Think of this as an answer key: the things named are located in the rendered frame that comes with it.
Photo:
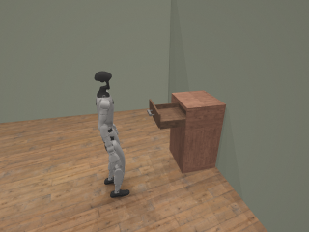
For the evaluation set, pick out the drawer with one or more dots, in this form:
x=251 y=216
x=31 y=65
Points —
x=168 y=115

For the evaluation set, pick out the robot right shin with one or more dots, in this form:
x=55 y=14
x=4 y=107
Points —
x=118 y=179

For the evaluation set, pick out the robot right forearm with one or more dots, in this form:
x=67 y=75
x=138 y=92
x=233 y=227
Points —
x=105 y=135

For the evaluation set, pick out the cabinet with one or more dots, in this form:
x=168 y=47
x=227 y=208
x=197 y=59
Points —
x=195 y=145

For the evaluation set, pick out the handle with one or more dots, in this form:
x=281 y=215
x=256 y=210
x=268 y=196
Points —
x=149 y=112

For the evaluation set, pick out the robot left hand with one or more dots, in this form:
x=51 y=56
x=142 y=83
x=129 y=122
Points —
x=114 y=127

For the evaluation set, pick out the robot right upper arm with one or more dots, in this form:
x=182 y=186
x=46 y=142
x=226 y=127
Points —
x=104 y=106

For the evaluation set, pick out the robot right hand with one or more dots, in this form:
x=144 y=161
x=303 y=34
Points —
x=114 y=158

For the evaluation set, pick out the left robot foot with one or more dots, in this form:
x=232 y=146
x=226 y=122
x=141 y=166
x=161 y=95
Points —
x=107 y=181

